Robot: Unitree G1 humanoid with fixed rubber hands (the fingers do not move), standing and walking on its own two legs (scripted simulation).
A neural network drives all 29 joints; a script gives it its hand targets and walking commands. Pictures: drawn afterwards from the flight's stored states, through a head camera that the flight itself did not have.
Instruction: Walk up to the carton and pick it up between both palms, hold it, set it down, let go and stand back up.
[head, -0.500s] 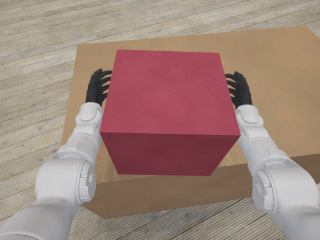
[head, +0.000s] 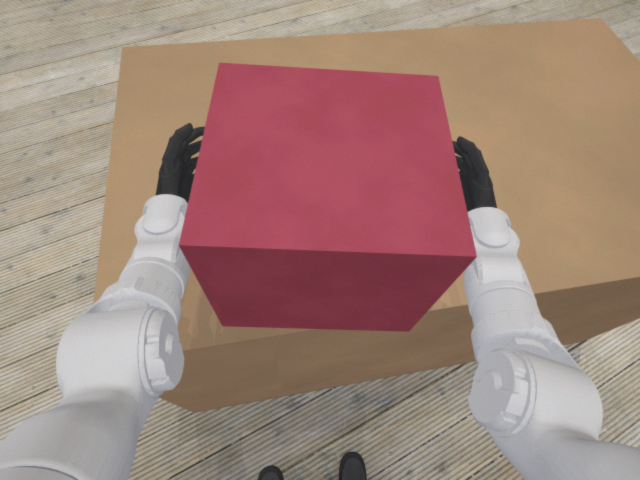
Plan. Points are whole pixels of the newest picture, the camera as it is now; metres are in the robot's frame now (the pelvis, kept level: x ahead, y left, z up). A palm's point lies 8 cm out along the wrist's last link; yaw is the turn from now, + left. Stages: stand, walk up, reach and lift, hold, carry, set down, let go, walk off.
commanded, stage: reach and lift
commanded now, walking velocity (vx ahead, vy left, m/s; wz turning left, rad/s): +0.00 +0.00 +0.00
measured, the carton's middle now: (322, 209) +0.46 -0.03 +0.00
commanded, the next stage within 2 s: none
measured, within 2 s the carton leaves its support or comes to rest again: neither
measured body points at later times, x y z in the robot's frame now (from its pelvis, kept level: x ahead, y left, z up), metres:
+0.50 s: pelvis +0.03 +0.02 +0.00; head +0.13 +0.04 +0.44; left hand +0.50 +0.16 +0.05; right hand +0.44 -0.21 +0.06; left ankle +0.01 +0.11 -0.74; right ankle +0.02 -0.10 -0.74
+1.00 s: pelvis +0.02 +0.01 +0.00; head +0.10 +0.02 +0.45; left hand +0.48 +0.17 +0.06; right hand +0.43 -0.21 +0.07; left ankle +0.01 +0.11 -0.74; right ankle +0.02 -0.10 -0.74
